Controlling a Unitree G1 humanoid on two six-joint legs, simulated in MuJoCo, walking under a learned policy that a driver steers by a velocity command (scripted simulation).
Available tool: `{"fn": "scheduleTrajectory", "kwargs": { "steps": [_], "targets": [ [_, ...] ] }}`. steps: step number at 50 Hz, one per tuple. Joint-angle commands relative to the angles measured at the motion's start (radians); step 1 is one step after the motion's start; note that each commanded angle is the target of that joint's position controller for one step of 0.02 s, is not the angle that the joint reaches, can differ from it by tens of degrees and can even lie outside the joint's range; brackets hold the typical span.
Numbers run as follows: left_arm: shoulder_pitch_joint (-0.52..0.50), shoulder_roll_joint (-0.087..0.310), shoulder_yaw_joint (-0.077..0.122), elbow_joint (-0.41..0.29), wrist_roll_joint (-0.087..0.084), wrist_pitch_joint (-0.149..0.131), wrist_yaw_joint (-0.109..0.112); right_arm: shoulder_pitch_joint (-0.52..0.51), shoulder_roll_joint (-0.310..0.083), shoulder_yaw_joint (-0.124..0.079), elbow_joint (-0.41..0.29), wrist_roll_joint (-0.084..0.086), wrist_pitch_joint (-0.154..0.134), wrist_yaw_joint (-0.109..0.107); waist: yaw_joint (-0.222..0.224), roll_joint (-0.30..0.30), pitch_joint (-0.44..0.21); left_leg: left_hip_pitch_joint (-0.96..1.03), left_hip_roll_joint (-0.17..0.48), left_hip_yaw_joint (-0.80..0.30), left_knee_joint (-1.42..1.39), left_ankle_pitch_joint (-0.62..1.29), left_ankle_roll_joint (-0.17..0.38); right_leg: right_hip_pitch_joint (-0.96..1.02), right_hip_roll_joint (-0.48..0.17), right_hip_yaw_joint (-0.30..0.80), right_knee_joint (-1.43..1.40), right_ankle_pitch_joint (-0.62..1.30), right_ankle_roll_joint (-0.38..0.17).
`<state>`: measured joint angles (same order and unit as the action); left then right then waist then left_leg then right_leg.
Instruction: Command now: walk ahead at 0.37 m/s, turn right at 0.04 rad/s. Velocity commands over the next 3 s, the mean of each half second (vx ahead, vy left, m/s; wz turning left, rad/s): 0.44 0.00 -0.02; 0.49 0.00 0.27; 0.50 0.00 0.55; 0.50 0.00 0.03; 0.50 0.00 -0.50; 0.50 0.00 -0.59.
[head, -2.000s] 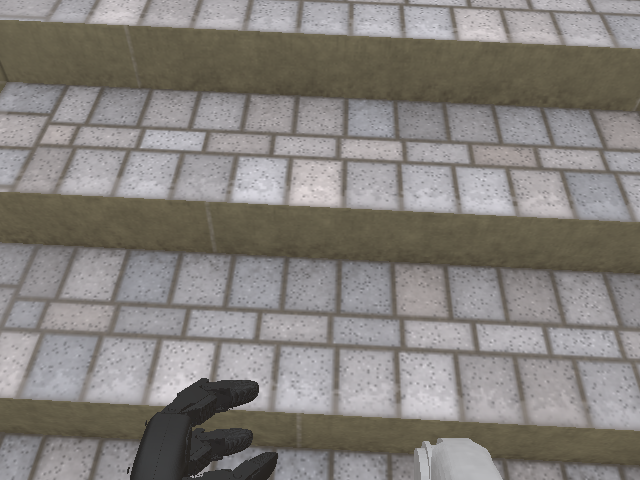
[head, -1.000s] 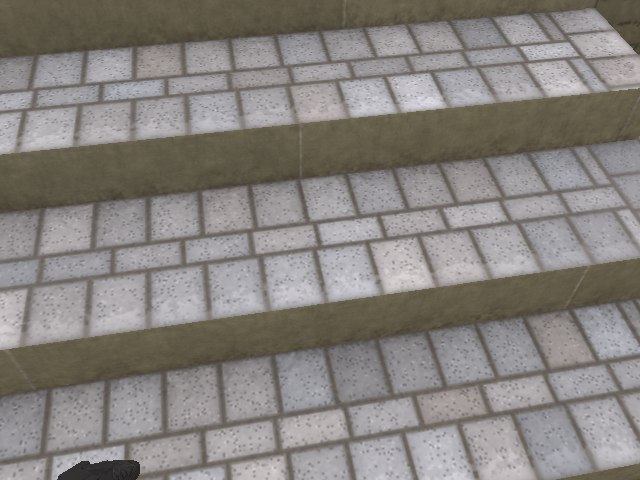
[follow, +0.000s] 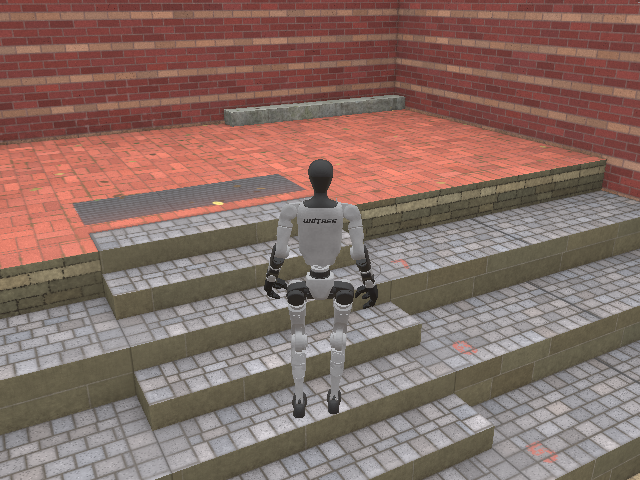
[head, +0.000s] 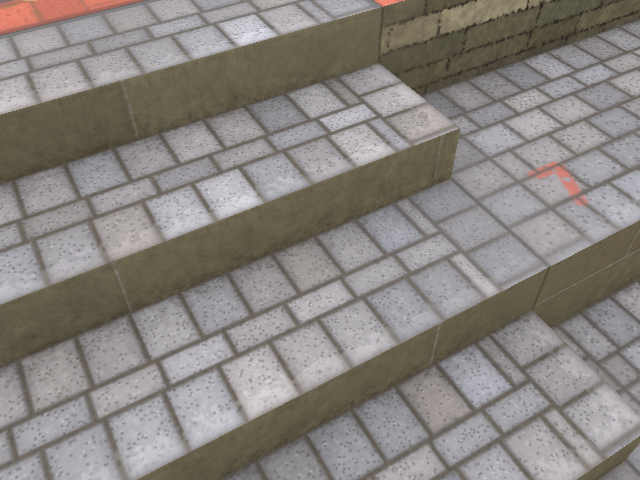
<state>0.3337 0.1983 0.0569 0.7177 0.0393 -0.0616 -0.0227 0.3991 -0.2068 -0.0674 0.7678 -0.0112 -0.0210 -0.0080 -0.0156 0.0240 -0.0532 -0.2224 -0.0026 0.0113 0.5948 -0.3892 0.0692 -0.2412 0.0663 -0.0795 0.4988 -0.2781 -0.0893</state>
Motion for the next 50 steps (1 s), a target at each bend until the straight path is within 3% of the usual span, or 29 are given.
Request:
{"fn": "scheduleTrajectory", "kwargs": {
  "steps": [1, 2, 4, 9, 13, 14, 15, 17, 19, 20, 21, 22, 23, 25, 26, 28, 30, 32, 36, 41, 42, 43, 44, 45, 46, 47, 48, 49, 50],
  "targets": [
    [0.289, 0.174, 0.054, 0.007, 0.003, -0.012, 0.019, -0.22, -0.068, -0.005, -0.145, -0.007, -0.038, 0.005, 0.174, -0.287, 0.071, -0.643, -0.04, 0.068, 0.444, -0.139, 0.024, 0.439, -0.42, 0.661, -0.309, -0.153, -0.213],
    [0.284, 0.146, 0.044, 0.006, 0.014, -0.015, 0.024, -0.212, -0.089, -0.016, -0.124, -0.019, -0.033, -0.001, 0.158, -0.146, 0.078, -0.714, -0.027, 0.038, 0.757, -0.155, 0.016, 0.442, -0.437, 0.648, -0.274, -0.009, -0.263],
    [0.209, 0.148, 0.034, 0.012, 0.018, -0.034, 0.027, -0.255, -0.04, 0.002, -0.15, -0.017, -0.041, -0.001, 0.099, -0.024, 0.064, -0.848, 0.006, -0.034, 1.105, -0.079, 0.032, 0.4, -0.385, 0.506, -0.26, 0.045, -0.234],
    [0.295, 0.059, -0.012, 0.152, 0.011, -0.061, 0.01, -0.429, 0.1, 0.071, -0.249, 0.0, -0.025, -0.009, 0.061, -0.07, 0.135, -1.257, -0.025, -0.055, 1.745, -0.193, 0.083, 0.318, -0.377, 0.351, -0.246, 0.113, -0.16],
    [0.237, 0.038, -0.039, 0.236, -0.032, -0.054, 0.027, -0.63, 0.122, 0.124, -0.386, 0.003, -0.002, -0.003, -0.002, -0.049, 0.277, -1.135, 0.058, 0.059, 1.307, -0.163, 0.083, -0.004, -0.263, 0.176, -0.459, 0.077, -0.05],
    [0.22, 0.059, -0.041, 0.229, -0.041, -0.041, 0.041, -0.611, 0.074, 0.122, -0.386, 0.003, 0.011, 0.008, 0.013, -0.042, 0.247, -0.918, 0.057, 0.163, 1.09, -0.09, 0.065, -0.095, -0.23, 0.118, -0.572, 0.246, -0.075],
    [0.2, 0.068, -0.042, 0.229, -0.055, -0.038, 0.048, -0.586, 0.087, 0.122, -0.383, -0.002, 0.016, 0.013, 0.008, -0.053, 0.202, -0.695, 0.071, 0.157, 0.956, 0.013, 0.077, -0.129, -0.227, 0.078, -0.593, 0.47, -0.071],
    [0.172, 0.161, -0.026, 0.203, -0.082, -0.043, 0.044, -0.414, 0.073, 0.11, -0.299, 0.011, 0.015, 0.01, -0.044, -0.119, 0.02, -0.302, -0.018, 0.247, 0.798, 0.039, 0.1, -0.072, -0.246, 0.0, -0.425, 1.299, -0.108],
    [0.151, 0.249, 0.01, 0.194, -0.076, -0.058, 0.044, -0.146, 0.01, 0.07, -0.198, 0.007, 0.004, -0.009, -0.169, -0.212, -0.179, -0.108, -0.085, 0.204, 0.596, 0.045, 0.104, 0.165, -0.306, 0.03, -0.039, 1.747, -0.072],
    [0.123, 0.273, 0.03, 0.176, -0.064, -0.073, 0.025, -0.086, -0.052, 0.043, -0.18, -0.001, 0.003, -0.022, -0.208, -0.246, -0.228, -0.005, -0.092, 0.087, 0.416, -0.065, 0.115, 0.166, -0.275, 0.045, 0.217, 1.675, -0.041],
    [0.123, 0.172, 0.018, 0.12, -0.066, -0.091, 0.004, 0.002, -0.163, 0.003, -0.132, -0.039, -0.011, -0.024, -0.183, -0.024, -0.276, 0.204, 0.142, -0.368, 0.234, -0.078, 0.216, -0.13, -0.139, 0.097, 0.639, 0.94, -0.001],
    [0.07, 0.115, 0.021, 0.078, -0.04, -0.088, -0.028, 0.027, -0.237, -0.027, -0.078, -0.005, 0.007, -0.035, -0.155, 0.212, -0.325, 0.216, 0.29, -0.876, -0.18, 0.049, 0.252, -0.34, 0.075, 0.196, 1.022, 0.128, 0.027],
    [0.101, 0.036, 0.008, 0.031, -0.017, -0.086, -0.039, -0.087, -0.206, -0.033, -0.089, -0.009, -0.009, -0.027, -0.057, 0.104, -0.259, 0.131, 0.328, -0.879, -0.245, -0.078, 0.244, -0.445, 0.042, 0.31, 1.227, 0.138, 0.02],
    [-0.002, -0.025, -0.01, -0.012, 0.019, -0.063, -0.027, -0.161, -0.044, 0.001, -0.002, -0.006, -0.037, -0.01, 0.024, -0.086, 0.014, -0.148, 0.28, -0.63, -0.199, -0.283, 0.175, -0.583, -0.052, 0.203, 1.293, 0.209, -0.005],
    [-0.023, -0.063, -0.022, -0.038, 0.016, -0.05, -0.017, -0.139, 0.034, 0.019, 0.053, -0.021, -0.045, -0.007, 0.057, -0.082, 0.056, -0.236, 0.248, -0.508, -0.181, -0.2, 0.162, -0.609, -0.059, 0.199, 1.34, 0.197, -0.014],
    [-0.027, -0.106, -0.045, -0.055, -0.003, -0.013, -0.002, -0.112, 0.086, 0.032, 0.127, -0.033, -0.075, 0.01, 0.093, 0.008, 0.088, -0.27, 0.214, -0.351, -0.229, -0.042, 0.143, -0.72, -0.046, 0.208, 1.493, 0.137, -0.031],
    [-0.121, -0.131, -0.067, -0.101, 0.006, 0.007, 0.012, -0.056, 0.076, 0.032, 0.196, -0.01, -0.094, 0.026, 0.105, -0.013, 0.139, -0.257, 0.158, -0.211, -0.245, -0.013, 0.105, -0.867, -0.086, 0.214, 1.441, 0.092, -0.042],
    [-0.187, -0.066, -0.061, -0.127, 0.016, 0.01, 0.005, -0.068, 0.043, 0.033, 0.168, 0.002, -0.103, 0.025, 0.098, -0.047, 0.14, -0.317, 0.118, -0.129, -0.326, 0.157, 0.116, -0.766, -0.112, 0.053, 1.202, 0.161, -0.007],
    [-0.351, -0.102, -0.07, -0.189, 0.026, 0.01, 0.017, 0.154, -0.047, 0.011, 0.207, -0.002, -0.124, -0.013, -0.004, 0.014, 0.071, 0.098, 0.163, -0.259, -0.32, 0.449, 0.172, -1.099, -0.149, 0.0, 1.384, 0.031, 0.008],
    [-0.682, -0.125, -0.108, -0.365, 0.008, 0.002, -0.001, 0.319, -0.008, 0.013, 0.248, -0.008, -0.084, -0.045, -0.097, 0.025, 0.129, 0.333, 0.182, -0.312, -0.446, 0.399, 0.189, -1.319, -0.177, -0.021, 1.267, -0.218, 0.001],
    [-0.666, -0.103, -0.11, -0.363, 0.003, 0.006, -0.014, 0.301, -0.021, 0.011, 0.226, -0.003, -0.074, -0.05, -0.098, 0.003, 0.103, 0.284, 0.17, -0.26, -0.529, 0.51, 0.202, -1.138, -0.167, -0.081, 1.078, -0.187, 0.01],
    [-0.688, -0.15, -0.125, -0.383, 0.0, 0.011, -0.026, 0.302, -0.004, 0.01, 0.228, 0.013, -0.061, -0.057, -0.105, 0.013, 0.074, 0.205, 0.18, -0.228, -0.604, 0.655, 0.189, -0.882, -0.162, -0.077, 0.906, -0.146, -0.014],
    [-0.588, -0.146, -0.119, -0.341, -0.034, 0.015, -0.029, 0.192, 0.005, 0.022, 0.185, 0.015, -0.056, -0.05, -0.038, -0.004, 0.029, 0.075, 0.126, -0.156, -0.581, 0.93, 0.171, -0.553, -0.086, -0.159, 0.694, -0.091, -0.026],
    [-0.441, -0.12, -0.093, -0.279, -0.042, 0.012, -0.015, 0.175, -0.072, 0.009, 0.147, 0.01, -0.068, -0.035, 0.016, 0.073, -0.098, 0.052, 0.14, -0.12, -0.404, 1.572, 0.146, -0.284, 0.004, -0.164, 0.748, -0.062, -0.046],
    [-0.212, -0.049, -0.057, -0.23, -0.065, 0.016, 0.003, 0.129, -0.179, -0.022, 0.118, 0.006, -0.092, -0.021, 0.127, 0.188, -0.215, 0.174, 0.181, -0.156, -0.215, 1.776, 0.119, -0.166, 0.006, -0.09, 0.632, -0.049, -0.062],
    [-0.048, 0.034, -0.023, -0.198, -0.058, 0.017, 0.021, 0.059, -0.23, -0.046, 0.097, 0.036, -0.123, 0.004, 0.244, 0.205, -0.324, 0.193, 0.189, -0.151, 0.017, 1.76, 0.078, 0.02, -0.025, -0.003, 0.471, 0.045, -0.092],
    [0.011, 0.12, 0.013, -0.172, -0.01, -0.008, 0.034, 0.081, -0.152, -0.044, 0.056, 0.065, -0.154, 0.031, 0.227, 0.048, -0.437, -0.078, 0.092, -0.147, 0.337, 1.326, 0.035, 0.296, -0.234, 0.325, 0.332, -0.062, -0.146],
    [0.043, 0.224, 0.047, -0.149, 0.006, -0.002, 0.032, 0.05, -0.079, -0.04, -0.006, 0.064, -0.154, 0.049, 0.222, -0.295, -0.535, -0.275, -0.135, -0.126, 0.85, 0.222, -0.008, 0.388, -0.508, 0.862, 0.017, 0.156, -0.251],
    [-0.076, 0.175, 0.044, -0.147, -0.009, 0.012, 0.03, 0.064, -0.081, -0.055, -0.008, 0.009, -0.146, 0.045, 0.14, -0.216, -0.516, -0.34, -0.093, -0.22, 1.155, 0.204, 0.004, 0.281, -0.471, 0.962, -0.082, 0.051, -0.235]
  ]
}}
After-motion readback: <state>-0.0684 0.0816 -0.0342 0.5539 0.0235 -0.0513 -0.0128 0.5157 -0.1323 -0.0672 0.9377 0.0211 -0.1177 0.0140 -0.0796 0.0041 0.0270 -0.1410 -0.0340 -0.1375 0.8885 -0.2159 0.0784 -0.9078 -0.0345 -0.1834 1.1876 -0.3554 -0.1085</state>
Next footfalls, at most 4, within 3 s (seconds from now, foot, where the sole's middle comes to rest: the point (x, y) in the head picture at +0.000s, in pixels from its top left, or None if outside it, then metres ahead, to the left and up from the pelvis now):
0.40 left None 0.37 0.12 -0.62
0.94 right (344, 301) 0.79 -0.02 -0.48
1.50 left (200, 173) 1.01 0.27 -0.33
2.04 right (187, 24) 1.37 0.32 -0.18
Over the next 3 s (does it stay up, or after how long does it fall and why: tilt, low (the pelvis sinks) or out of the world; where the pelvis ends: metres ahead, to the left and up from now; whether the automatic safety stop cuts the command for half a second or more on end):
stays up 1.73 0.43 0.59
